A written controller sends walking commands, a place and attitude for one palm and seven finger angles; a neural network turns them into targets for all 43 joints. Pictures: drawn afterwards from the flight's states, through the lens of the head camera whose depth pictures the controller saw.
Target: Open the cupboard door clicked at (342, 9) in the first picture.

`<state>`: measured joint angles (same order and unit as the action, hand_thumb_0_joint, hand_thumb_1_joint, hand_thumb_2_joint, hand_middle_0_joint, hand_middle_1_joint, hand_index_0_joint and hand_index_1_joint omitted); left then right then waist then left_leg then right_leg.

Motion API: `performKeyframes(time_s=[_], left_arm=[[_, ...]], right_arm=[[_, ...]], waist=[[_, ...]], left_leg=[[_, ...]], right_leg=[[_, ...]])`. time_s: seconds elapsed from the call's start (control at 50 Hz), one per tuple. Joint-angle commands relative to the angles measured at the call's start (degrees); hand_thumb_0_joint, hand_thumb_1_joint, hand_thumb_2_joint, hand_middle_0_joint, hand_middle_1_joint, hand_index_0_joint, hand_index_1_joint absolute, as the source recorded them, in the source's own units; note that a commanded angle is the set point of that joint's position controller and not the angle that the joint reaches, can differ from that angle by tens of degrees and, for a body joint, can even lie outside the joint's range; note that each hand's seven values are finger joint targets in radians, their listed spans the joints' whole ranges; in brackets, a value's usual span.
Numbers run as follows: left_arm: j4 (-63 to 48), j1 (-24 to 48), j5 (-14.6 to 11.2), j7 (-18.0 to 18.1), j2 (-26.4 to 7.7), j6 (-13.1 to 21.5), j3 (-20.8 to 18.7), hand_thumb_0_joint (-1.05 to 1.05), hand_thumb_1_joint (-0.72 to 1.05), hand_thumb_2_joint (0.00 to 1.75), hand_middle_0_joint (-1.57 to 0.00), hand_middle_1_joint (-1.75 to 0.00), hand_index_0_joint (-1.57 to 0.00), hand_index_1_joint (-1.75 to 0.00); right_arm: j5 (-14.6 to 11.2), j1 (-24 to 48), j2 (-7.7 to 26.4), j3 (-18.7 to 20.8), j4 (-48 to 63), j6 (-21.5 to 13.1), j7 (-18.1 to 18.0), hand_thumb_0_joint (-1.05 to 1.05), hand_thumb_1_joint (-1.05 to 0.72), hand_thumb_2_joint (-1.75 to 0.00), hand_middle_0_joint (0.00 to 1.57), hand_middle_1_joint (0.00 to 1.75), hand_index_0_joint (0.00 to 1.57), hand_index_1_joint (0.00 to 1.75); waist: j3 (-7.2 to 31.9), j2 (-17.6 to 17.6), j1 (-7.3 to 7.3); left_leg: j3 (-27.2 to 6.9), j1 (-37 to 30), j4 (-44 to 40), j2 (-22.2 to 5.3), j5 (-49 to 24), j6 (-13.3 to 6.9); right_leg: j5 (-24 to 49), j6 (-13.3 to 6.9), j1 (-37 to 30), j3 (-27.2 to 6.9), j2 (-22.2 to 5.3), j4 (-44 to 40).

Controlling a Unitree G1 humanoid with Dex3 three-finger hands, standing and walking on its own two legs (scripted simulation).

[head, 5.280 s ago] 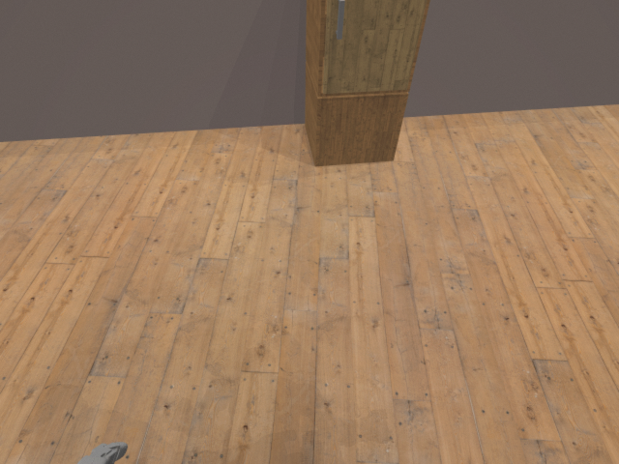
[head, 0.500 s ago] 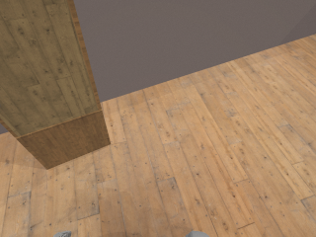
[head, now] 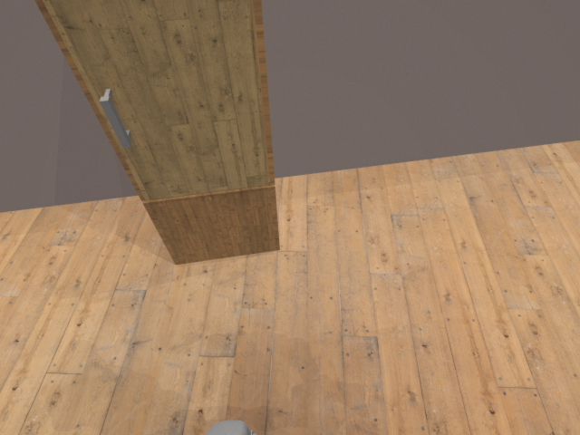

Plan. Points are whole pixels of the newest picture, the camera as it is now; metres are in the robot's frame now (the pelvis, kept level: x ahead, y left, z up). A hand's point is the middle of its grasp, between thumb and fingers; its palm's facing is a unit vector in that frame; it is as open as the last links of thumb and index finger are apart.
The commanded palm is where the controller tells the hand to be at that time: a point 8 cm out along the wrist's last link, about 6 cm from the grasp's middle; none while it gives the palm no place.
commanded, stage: turn to face it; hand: left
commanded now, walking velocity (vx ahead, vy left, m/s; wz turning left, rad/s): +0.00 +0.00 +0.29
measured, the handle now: (117, 118) +0.77 +0.46 -0.03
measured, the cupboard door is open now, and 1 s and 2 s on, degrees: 0 0 0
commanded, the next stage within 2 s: take the last steps up to it in 0.20 s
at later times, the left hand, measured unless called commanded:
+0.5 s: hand out of the picture +0.03 +0.25 -0.16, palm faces +0.14 -0.96 -0.24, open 7.4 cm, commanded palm none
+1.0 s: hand out of the picture -0.06 +0.18 -0.16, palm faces +0.33 -0.93 -0.16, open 7.4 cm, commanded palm none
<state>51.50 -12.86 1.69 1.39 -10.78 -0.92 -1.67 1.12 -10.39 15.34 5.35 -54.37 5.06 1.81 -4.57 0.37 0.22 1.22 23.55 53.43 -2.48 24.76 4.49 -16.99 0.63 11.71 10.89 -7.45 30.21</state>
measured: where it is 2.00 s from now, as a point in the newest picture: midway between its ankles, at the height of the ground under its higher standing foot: (247, 402)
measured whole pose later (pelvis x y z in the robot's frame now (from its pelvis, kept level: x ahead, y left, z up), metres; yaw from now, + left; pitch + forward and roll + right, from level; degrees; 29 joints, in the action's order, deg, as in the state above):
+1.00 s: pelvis +0.10 +0.07 +0.00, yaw +13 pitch +0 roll +0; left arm 66.5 -29.5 1.7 1.5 -4.7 3.6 -0.6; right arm 1.3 -12.2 11.1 3.5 -60.8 1.2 2.2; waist -3.3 1.6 -3.0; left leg 4.6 30.6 44.8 -5.7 10.0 0.9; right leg -20.0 2.2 -4.2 9.8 -3.8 16.8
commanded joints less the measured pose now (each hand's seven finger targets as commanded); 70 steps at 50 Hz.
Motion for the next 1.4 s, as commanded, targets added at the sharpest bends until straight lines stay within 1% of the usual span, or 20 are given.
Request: performKeyframes(time_s=[0.0, 0.06, 0.1, 0.12, 0.24, 0.44, 0.52, 0.54, 0.58, 0.6, 0.66, 0.74, 0.96, 1.02, 1.04, 1.06, 1.08, 1.14, 1.22, 1.38], left_arm=[[-1.72, -4.25, 0.25, 0.46, -14.73, 0.87, -4.09, 0.00, 0.90, 0.90, -0.20, -0.30, -0.20, -0.30], [-1.37, -2.21, -0.62, 0.30, -14.12, 0.44, -4.04, 0.00, 0.90, 0.90, -0.20, -0.30, -0.20, -0.30], [-4.19, -1.00, -1.24, -0.17, -7.42, -0.06, -2.24, 0.00, 0.90, 0.90, -0.20, -0.30, -0.20, -0.30], [-4.36, 1.70, -0.89, 0.30, -8.03, -0.69, -2.10, 0.00, 0.90, 0.90, -0.20, -0.30, -0.20, -0.30], [0.54, 0.10, -0.99, -0.45, -7.91, -1.14, -2.51, 0.00, 0.90, 0.90, -0.20, -0.30, -0.20, -0.30], [-0.38, 4.45, -0.32, -1.56, -5.48, 0.00, -1.68, 0.00, 0.90, 0.90, -0.20, -0.30, -0.20, -0.30], [2.93, -4.09, -0.34, -1.67, -4.44, 1.51, -1.72, 0.00, 0.90, 0.90, -0.20, -0.30, -0.20, -0.30], [4.45, -7.68, -0.03, -1.37, -5.89, 2.18, -2.09, 0.00, 0.90, 0.90, -0.20, -0.30, -0.20, -0.30], [5.47, -15.06, 0.02, -0.28, -13.76, 2.66, -3.54, 0.00, 0.90, 0.90, -0.20, -0.30, -0.20, -0.30], [5.07, -13.39, -0.29, 0.01, -13.08, 2.41, -3.45, 0.00, 0.90, 0.90, -0.20, -0.30, -0.20, -0.30], [5.08, -7.97, -0.57, -0.01, -6.93, 4.09, -1.91, 0.00, 0.90, 0.90, -0.20, -0.30, -0.20, -0.30], [7.00, -11.13, -0.84, -0.18, -4.13, 5.20, -0.97, 0.00, 0.90, 0.90, -0.20, -0.30, -0.20, -0.30], [13.26, -18.85, -0.01, 0.69, -4.79, 5.43, -1.01, 0.00, 0.90, 0.90, -0.20, -0.30, -0.20, -0.30], [13.25, -16.28, -0.16, 0.71, -6.01, 4.98, -1.60, 0.00, 0.90, 0.90, -0.20, -0.30, -0.20, -0.30], [13.28, -17.06, -0.55, 0.51, -4.52, 4.92, -1.42, 0.00, 0.90, 0.90, -0.20, -0.30, -0.20, -0.30], [12.51, -20.61, -1.33, -0.01, -1.29, 4.63, -1.12, 0.00, 0.90, 0.90, -0.20, -0.30, -0.20, -0.30], [10.66, -17.39, -1.22, -0.01, -0.98, 4.52, -0.68, 0.00, 0.90, 0.90, -0.20, -0.30, -0.20, -0.30], [10.19, -9.10, -0.82, -0.62, -0.37, 3.85, -1.48, 0.00, 0.90, 0.90, -0.20, -0.30, -0.20, -0.30], [11.31, -13.26, -0.11, -1.09, 1.75, 1.78, -1.65, 0.00, 0.90, 0.90, -0.20, -0.30, -0.20, -0.30], [5.37, -1.96, -0.06, -1.56, -1.04, 0.59, -2.01, 0.00, 0.90, 0.90, -0.20, -0.30, -0.20, -0.30]], right_arm=[[-0.80, 5.04, 1.70, -0.81, 6.13, -2.55, -0.42, 0.00, -0.90, -0.90, 0.20, 0.30, 0.20, 0.30], [-0.63, -0.79, 3.66, -0.61, 4.13, -3.46, -0.73, 0.00, -0.90, -0.90, 0.20, 0.30, 0.20, 0.30], [-0.22, -6.00, 13.48, 1.51, 3.53, -4.37, -1.27, 0.00, -0.90, -0.90, 0.20, 0.30, 0.20, 0.30], [-0.12, -7.55, 13.85, 1.38, 2.42, -3.84, -1.70, 0.00, -0.90, -0.90, 0.20, 0.30, 0.20, 0.30], [-0.20, 0.25, 7.26, -0.82, 3.02, -4.73, -3.18, 0.00, -0.90, -0.90, 0.20, 0.30, 0.20, 0.30], [0.51, -5.36, 6.09, -0.69, 0.01, -5.31, -2.75, 0.00, -0.90, -0.90, 0.20, 0.30, 0.20, 0.30], [0.18, -3.83, 4.80, -1.09, -1.01, -5.55, -2.68, 0.00, -0.90, -0.90, 0.20, 0.30, 0.20, 0.30], [-0.15, -4.19, 2.76, -1.30, -1.22, -5.80, -2.60, 0.00, -0.90, -0.90, 0.20, 0.30, 0.20, 0.30], [-0.03, -0.23, 0.37, -1.81, 2.35, -6.02, -1.91, 0.00, -0.90, -0.90, 0.20, 0.30, 0.20, 0.30], [0.59, 1.11, 2.39, -1.03, 2.69, -5.64, -1.42, 0.00, -0.90, -0.90, 0.20, 0.30, 0.20, 0.30], [0.76, -3.28, 0.87, -0.69, -1.52, -4.98, -0.57, 0.00, -0.90, -0.90, 0.20, 0.30, 0.20, 0.30], [0.41, -6.67, -2.11, -1.10, -3.77, -4.63, -0.28, 0.00, -0.90, -0.90, 0.20, 0.30, 0.20, 0.30], [-0.24, 6.01, -4.23, -2.55, 0.21, -6.31, 0.65, 0.00, -0.90, -0.90, 0.20, 0.30, 0.20, 0.30], [0.10, -4.91, -1.98, -1.85, -3.03, -7.43, -0.37, 0.00, -0.90, -0.90, 0.20, 0.30, 0.20, 0.30], [0.52, -13.82, 1.75, -1.01, -5.82, -7.86, -1.08, 0.00, -0.90, -0.90, 0.20, 0.30, 0.20, 0.30], [1.04, -20.08, 8.77, 0.61, -7.09, -8.42, -1.90, 0.00, -0.90, -0.90, 0.20, 0.30, 0.20, 0.30], [-0.01, -23.52, 10.61, 0.75, -8.14, -7.89, -2.50, 0.00, -0.90, -0.90, 0.20, 0.30, 0.20, 0.30], [-0.06, -9.43, 2.72, -0.92, -5.13, -8.56, -3.07, 0.00, -0.90, -0.90, 0.20, 0.30, 0.20, 0.30], [-0.34, -6.24, -1.86, -2.51, -4.85, -9.81, -3.14, 0.00, -0.90, -0.90, 0.20, 0.30, 0.20, 0.30], [-0.03, -9.77, -0.73, -1.94, -4.75, -9.68, -3.23, 0.00, -0.90, -0.90, 0.20, 0.30, 0.20, 0.30]], waist=[[5.80, -13.56, -3.10], [8.45, -10.62, 0.43], [11.89, 16.64, 3.38], [11.24, 13.64, 4.36], [6.07, 8.24, 0.29], [1.66, 8.10, 2.23], [2.33, 4.74, -2.30], [2.59, -0.50, -3.72], [-0.67, -17.40, -7.54], [-3.88, -9.60, -6.04], [-8.37, -7.36, -1.55], [-5.88, -7.73, -0.36], [-4.79, -10.97, -3.24], [1.33, -7.93, 2.46], [8.25, -1.20, 5.61], [16.54, 14.97, 6.39], [18.17, 16.66, 7.44], [3.02, 3.19, 2.84], [0.45, 4.99, -1.86], [-2.60, 3.43, -0.78]], left_leg=[[3.94, -1.48, -11.64, 1.90, 1.85, -0.96], [4.14, -14.20, -28.77, 1.70, -12.84, -2.19], [-20.43, -29.24, -32.81, -20.06, -47.14, -11.47], [-18.53, -24.84, -31.64, -22.05, -52.87, -16.05], [-8.46, -20.10, -32.68, -11.44, -48.72, -13.16], [-17.67, -14.93, -40.99, -11.45, -3.86, -15.32], [-15.08, -5.30, -35.20, -7.57, 2.36, -12.51], [-11.70, 0.88, -28.35, -3.49, 4.52, -9.96], [-1.93, 17.52, -3.25, 3.54, 8.93, -5.49], [-3.94, 17.94, 2.14, 1.19, 5.36, -5.41], [-3.62, 14.70, 8.08, -1.85, -7.65, -4.74], [-0.61, 13.40, 7.92, -1.99, -15.86, -2.74], [5.23, 7.55, -13.28, -2.18, -13.20, -4.65], [6.93, -11.57, -22.38, 1.24, -13.53, -6.57], [4.74, -25.15, -25.08, -1.18, -16.55, -7.06], [-15.05, -39.05, -27.13, -16.66, -22.17, -11.59], [-24.77, -39.78, -34.31, -22.61, -25.78, -14.88], [-13.40, -18.88, -38.63, -19.30, -22.04, -14.30], [-2.49, -8.73, -42.63, -13.73, -23.99, -12.27], [-0.28, -16.47, -43.54, -13.79, -30.60, -14.22]], right_leg=[[31.28, -7.47, -7.21, -9.69, -13.24, -5.43], [27.41, -2.29, -2.42, -4.93, -10.20, 2.41], [-16.74, 4.57, 19.84, -1.77, 0.07, 22.07], [-20.35, 3.61, 18.31, -7.28, 0.00, 27.89], [-7.45, 4.41, 16.99, -9.09, 1.27, 31.85], [-9.37, 2.83, 11.88, -7.36, 3.46, 13.98], [-1.68, 1.87, -5.41, -5.57, 5.66, -3.42], [-1.23, 1.22, -13.38, -8.43, 3.16, -9.16], [-21.05, -7.29, -15.26, -37.82, -19.53, -23.63], [-27.19, -9.08, -9.44, -37.21, -21.13, -26.21], [-17.31, -5.82, -1.16, -26.36, -13.85, -25.78], [3.28, -3.60, -3.90, -11.76, -8.13, -23.52], [26.58, -6.12, -9.98, -8.38, -9.90, -16.91], [33.27, -4.85, -5.77, -5.59, -8.05, -2.27], [26.89, -3.31, -1.35, -3.73, -5.09, 10.37], [-1.61, -0.44, 12.72, -0.22, 3.44, 27.49], [-17.59, -0.99, 19.15, -6.25, 6.15, 39.38], [-5.74, -1.38, 21.68, -10.37, -0.82, 45.15], [0.89, 0.03, 15.50, -9.65, -0.99, 38.56], [6.76, 1.41, 23.51, -9.36, -0.74, 25.17]])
